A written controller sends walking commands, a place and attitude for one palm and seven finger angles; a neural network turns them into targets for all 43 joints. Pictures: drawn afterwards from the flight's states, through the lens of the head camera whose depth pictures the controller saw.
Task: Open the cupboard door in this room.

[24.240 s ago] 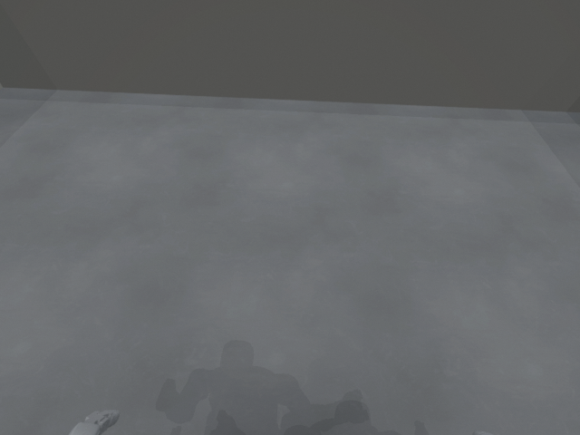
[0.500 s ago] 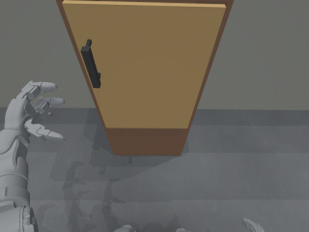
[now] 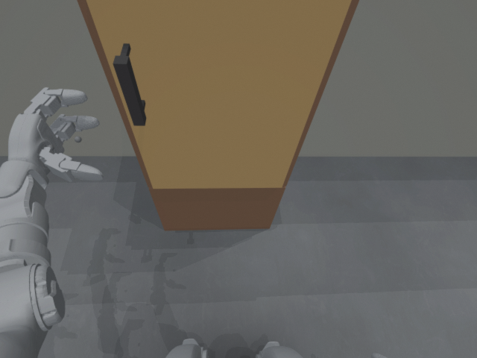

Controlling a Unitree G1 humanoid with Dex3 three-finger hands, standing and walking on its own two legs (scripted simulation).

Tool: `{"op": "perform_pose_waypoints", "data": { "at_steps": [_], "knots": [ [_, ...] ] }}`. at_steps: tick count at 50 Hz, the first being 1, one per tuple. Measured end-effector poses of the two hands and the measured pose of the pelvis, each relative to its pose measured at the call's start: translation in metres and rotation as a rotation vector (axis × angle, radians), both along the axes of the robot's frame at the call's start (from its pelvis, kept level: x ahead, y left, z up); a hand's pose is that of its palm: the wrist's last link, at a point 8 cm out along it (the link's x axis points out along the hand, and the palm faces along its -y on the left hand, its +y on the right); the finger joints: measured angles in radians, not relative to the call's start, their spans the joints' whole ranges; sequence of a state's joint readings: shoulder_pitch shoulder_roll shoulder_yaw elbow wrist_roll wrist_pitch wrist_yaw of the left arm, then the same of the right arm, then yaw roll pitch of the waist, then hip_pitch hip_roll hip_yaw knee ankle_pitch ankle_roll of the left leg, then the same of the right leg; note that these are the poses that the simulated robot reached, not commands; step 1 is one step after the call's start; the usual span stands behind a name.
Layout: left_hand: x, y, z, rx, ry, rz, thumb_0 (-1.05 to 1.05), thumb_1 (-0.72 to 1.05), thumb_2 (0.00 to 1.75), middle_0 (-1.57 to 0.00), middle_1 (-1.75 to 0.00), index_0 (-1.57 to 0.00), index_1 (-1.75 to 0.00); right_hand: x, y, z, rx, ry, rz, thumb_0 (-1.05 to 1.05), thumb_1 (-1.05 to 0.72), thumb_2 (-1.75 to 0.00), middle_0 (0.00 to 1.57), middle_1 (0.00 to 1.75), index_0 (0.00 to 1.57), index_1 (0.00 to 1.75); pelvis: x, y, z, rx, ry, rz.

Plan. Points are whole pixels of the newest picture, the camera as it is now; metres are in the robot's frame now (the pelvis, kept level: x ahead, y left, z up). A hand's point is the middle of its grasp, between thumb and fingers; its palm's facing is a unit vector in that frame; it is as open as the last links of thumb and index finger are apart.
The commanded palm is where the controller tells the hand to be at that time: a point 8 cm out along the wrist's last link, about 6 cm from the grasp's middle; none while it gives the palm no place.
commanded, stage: move the hooked fingers beside the handle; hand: left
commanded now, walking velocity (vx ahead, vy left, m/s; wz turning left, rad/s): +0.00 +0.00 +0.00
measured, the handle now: (133, 86) +0.58 +0.20 +0.08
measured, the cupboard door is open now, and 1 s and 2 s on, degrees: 0 0 0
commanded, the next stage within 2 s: slide the fingers in behind the handle in 1.80 s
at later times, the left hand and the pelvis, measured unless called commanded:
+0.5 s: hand (104, 100) +0.53 +0.23 +0.10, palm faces +0.02 -1.00 +0.00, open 13.9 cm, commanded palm +0.51 +0.28 +0.09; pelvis +0.00 +0.01 -0.01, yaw -1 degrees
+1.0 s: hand (97, 106) +0.52 +0.25 +0.09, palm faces +0.03 -1.00 +0.00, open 13.9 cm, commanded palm +0.51 +0.29 +0.08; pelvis +0.01 +0.00 -0.01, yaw -1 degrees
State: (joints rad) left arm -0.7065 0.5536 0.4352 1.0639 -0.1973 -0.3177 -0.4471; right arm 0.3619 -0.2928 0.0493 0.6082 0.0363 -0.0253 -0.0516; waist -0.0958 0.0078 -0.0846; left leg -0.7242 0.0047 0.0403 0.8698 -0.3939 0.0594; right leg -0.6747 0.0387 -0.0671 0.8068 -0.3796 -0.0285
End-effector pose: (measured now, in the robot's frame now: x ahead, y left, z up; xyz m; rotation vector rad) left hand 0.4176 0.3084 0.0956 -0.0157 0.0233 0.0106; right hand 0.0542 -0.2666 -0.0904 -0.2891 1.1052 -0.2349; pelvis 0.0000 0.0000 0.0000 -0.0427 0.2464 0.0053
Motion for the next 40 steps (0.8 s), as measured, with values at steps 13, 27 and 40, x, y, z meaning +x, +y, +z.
{"op": "perform_pose_waypoints", "data": {
  "at_steps": [13,27,40],
  "knots": [
    [0.045,-0.011,0.002,0.013,0.003,-0.003,-0.01,-0.5,0.3,-0.3,-1.2,-0.3,-1.2,-0.049,0.005,-0.008,-0.014,0.149,-0.053,0.01,-0.9,-0.9,0.2,0.3,0.21,0.3,-0.005,0.007,-0.007,-0.012,0.049,0.001],
    [0.097,-0.02,0.0,0.013,0.012,0.008,-0.01,-0.49,0.3,-0.3,-1.2,-0.31,-1.21,-0.102,0.007,-0.003,-0.027,0.332,-0.136,0.01,-0.9,-0.9,0.2,0.3,0.21,0.3,0.001,0.006,-0.014,-0.022,0.123,-0.014],
    [0.091,-0.013,-0.01,0.018,0.028,0.012,-0.01,-0.49,0.3,-0.32,-1.21,-0.32,-1.22,-0.091,0.008,-0.001,-0.004,0.349,-0.142,0.0,-0.9,-0.89,0.2,0.3,0.21,0.3,0.012,0.002,-0.01,-0.025,0.126,-0.021]
  ]
}}
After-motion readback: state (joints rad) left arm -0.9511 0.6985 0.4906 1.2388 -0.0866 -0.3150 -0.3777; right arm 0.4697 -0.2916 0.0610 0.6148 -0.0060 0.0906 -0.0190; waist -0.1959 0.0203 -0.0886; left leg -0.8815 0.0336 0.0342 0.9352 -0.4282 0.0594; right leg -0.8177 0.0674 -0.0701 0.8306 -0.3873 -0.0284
